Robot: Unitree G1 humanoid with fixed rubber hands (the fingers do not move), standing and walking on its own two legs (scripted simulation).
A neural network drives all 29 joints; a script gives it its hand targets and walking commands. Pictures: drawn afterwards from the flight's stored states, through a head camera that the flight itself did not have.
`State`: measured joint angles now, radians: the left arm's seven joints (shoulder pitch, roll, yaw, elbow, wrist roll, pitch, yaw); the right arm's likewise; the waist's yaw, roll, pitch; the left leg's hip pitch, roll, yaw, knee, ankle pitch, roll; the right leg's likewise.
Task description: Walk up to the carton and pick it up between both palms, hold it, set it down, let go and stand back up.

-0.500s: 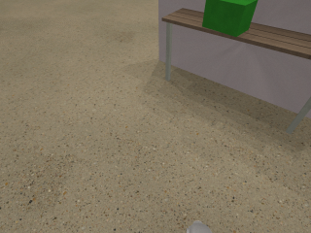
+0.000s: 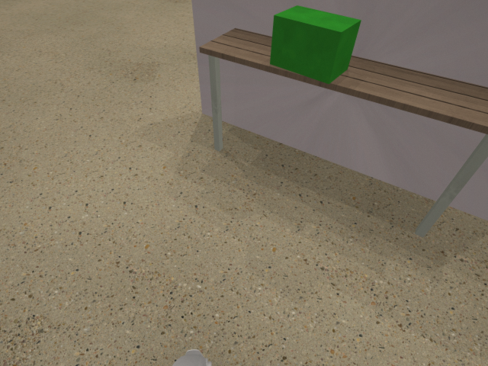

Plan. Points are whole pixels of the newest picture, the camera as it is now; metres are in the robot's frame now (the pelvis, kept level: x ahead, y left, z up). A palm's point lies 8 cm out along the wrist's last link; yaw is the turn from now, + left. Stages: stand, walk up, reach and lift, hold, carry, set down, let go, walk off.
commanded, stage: walk up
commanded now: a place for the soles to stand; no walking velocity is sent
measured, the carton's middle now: (312, 43) +1.36 -0.26 +0.00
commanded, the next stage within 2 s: none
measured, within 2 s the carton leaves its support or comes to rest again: neither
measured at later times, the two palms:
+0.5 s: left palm (165, 240) +0.42 +0.20 -0.11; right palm out of the picture +0.17 -0.24 -0.13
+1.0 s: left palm (177, 209) +0.53 +0.19 -0.13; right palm (367, 200) +0.56 -0.31 -0.11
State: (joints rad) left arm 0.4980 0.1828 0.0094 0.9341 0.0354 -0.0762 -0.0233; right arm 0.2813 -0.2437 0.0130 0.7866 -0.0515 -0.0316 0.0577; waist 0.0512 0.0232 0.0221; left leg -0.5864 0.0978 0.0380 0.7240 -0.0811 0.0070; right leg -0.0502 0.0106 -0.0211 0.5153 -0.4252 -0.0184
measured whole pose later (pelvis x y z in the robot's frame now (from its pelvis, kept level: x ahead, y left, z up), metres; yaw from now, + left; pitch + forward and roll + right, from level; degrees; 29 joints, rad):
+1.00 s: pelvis +0.52 -0.06 +0.00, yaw -11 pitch -2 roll -2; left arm 0.46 0.23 0.02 0.90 0.04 -0.08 -0.02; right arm 0.29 -0.23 -0.01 0.79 -0.05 -0.03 0.05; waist 0.05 0.02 0.03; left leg -0.51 0.09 0.04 0.68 -0.15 0.01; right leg -0.09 -0.03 -0.12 0.54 -0.40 -0.01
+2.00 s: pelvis +0.90 -0.16 -0.01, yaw -10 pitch -4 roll -1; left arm 0.39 0.22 -0.02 0.92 0.02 -0.02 0.00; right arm 0.24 -0.21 0.00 0.82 -0.03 -0.04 0.00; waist 0.03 0.01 0.11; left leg -0.41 0.05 0.06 0.63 -0.13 0.03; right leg -0.18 -0.05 -0.15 0.69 -0.43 -0.01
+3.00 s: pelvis +0.93 -0.17 +0.00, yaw -13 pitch -1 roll -1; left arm 0.24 0.24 -0.04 0.98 -0.01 0.01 0.01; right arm 0.19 -0.25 0.05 1.00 0.00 0.01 0.00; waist -0.01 0.01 0.07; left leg -0.35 0.06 0.08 0.54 -0.16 0.01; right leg -0.19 -0.02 -0.02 0.56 -0.34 0.02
